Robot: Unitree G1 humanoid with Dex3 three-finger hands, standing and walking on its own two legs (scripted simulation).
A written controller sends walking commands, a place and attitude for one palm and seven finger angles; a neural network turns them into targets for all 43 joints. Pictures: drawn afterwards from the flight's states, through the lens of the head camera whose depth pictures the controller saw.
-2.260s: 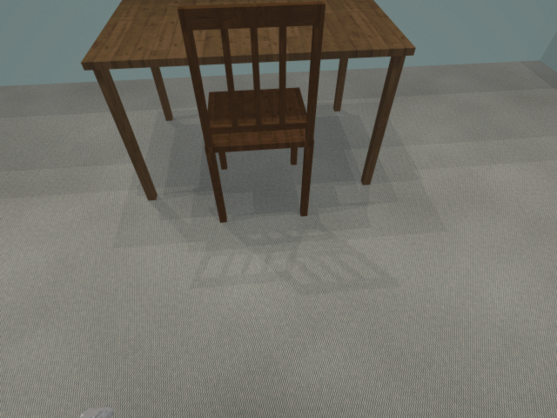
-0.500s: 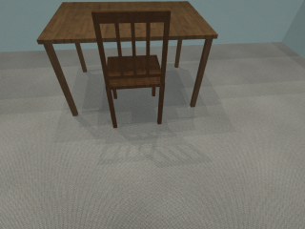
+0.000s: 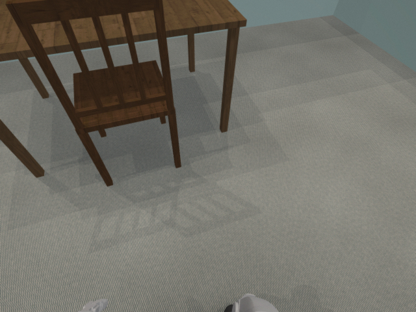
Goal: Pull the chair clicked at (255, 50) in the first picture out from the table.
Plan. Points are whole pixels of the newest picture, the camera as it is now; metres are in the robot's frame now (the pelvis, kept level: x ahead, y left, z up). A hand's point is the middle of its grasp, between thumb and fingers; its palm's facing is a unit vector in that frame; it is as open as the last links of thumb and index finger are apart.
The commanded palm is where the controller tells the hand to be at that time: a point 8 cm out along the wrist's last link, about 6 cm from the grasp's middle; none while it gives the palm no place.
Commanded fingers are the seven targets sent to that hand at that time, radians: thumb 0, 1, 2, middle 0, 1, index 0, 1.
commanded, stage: walk to a spot facing it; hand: left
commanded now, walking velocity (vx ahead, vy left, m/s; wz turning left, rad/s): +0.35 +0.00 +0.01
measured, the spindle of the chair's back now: (110, 65) +0.87 +0.38 -0.04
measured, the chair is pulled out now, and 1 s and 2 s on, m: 0.00 0.00 0.00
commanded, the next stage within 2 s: turn to face it in 0.20 s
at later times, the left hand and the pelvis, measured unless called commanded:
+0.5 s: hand (107, 298) +0.17 +0.23 -0.16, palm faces +0.10 -0.99 -0.14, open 7.4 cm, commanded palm none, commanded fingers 0.00 0.90 0.90 -0.20 -0.30 -0.20 -0.30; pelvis +0.18 +0.05 +0.03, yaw +3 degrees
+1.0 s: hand (126, 246) +0.27 +0.20 -0.12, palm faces +0.29 -0.92 -0.24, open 7.4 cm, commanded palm none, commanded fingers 0.00 0.90 0.90 -0.20 -0.30 -0.20 -0.30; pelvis +0.22 +0.00 +0.03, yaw +16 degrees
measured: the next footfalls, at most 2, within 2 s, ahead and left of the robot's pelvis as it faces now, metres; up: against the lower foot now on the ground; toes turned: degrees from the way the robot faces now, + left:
left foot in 0.36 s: +0.25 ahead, +0.14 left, +0.00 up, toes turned +11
right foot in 0.82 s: +0.30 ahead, -0.08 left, +0.00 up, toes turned +7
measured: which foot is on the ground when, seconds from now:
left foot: up 0.00-0.34, down 0.36-0.82, up 0.84-1.00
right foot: down 0.00-0.36, up 0.38-0.80, down 0.82-1.00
